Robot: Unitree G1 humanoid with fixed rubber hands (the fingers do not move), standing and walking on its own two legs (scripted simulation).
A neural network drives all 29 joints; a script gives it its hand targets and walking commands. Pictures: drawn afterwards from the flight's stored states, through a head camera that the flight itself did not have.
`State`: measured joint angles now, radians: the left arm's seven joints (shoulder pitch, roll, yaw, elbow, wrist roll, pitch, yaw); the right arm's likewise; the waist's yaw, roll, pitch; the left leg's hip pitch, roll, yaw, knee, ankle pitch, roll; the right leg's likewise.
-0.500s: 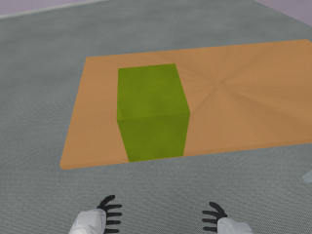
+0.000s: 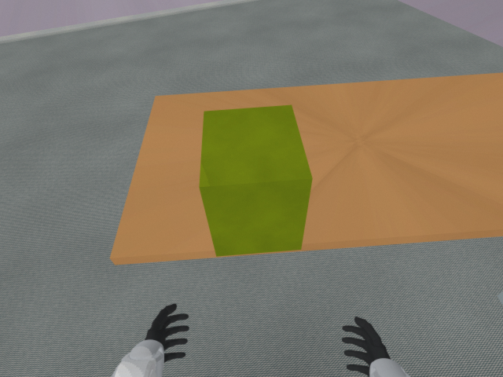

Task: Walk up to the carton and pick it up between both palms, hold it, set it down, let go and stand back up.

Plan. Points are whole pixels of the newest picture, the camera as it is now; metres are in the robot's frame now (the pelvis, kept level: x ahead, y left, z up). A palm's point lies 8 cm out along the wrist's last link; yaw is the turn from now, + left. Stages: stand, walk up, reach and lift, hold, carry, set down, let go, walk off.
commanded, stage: reach and lift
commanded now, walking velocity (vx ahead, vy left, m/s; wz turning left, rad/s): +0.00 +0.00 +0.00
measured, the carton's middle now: (253, 181) +0.53 +0.01 -0.03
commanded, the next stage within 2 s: none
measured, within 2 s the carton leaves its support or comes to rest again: neither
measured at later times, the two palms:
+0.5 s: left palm (156, 339) +0.22 +0.20 -0.09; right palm (378, 347) +0.19 -0.18 -0.10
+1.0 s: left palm (160, 306) +0.27 +0.20 -0.08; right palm (372, 308) +0.25 -0.19 -0.09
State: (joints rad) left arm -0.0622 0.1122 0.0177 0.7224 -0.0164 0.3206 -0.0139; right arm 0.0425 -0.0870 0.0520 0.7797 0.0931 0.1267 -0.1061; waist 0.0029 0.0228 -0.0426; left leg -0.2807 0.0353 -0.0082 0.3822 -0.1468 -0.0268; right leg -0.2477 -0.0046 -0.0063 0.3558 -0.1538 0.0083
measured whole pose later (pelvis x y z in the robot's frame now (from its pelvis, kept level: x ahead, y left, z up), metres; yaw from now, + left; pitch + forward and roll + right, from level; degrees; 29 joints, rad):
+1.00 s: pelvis +0.02 +0.02 -0.03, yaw +1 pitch +8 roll -1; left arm -0.15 0.11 -0.09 0.89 -0.17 -0.33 0.11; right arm -0.09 -0.18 0.01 0.92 0.17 -0.40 0.03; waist -0.02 0.01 -0.08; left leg -0.51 0.00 0.00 0.69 -0.32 0.00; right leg -0.47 -0.04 0.01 0.67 -0.34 0.04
